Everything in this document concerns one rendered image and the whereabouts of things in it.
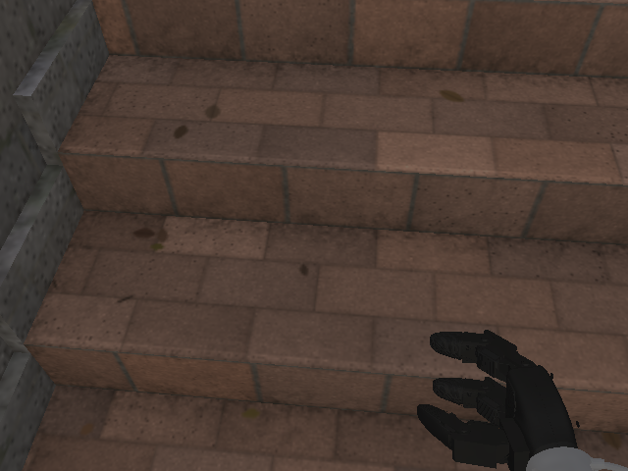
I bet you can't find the robot right forearm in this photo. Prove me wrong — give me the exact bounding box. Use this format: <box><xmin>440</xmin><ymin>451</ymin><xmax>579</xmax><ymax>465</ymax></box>
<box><xmin>526</xmin><ymin>446</ymin><xmax>599</xmax><ymax>471</ymax></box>

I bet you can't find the right robot hand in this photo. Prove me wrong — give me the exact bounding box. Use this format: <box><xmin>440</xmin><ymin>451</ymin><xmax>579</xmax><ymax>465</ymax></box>
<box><xmin>417</xmin><ymin>330</ymin><xmax>580</xmax><ymax>471</ymax></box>

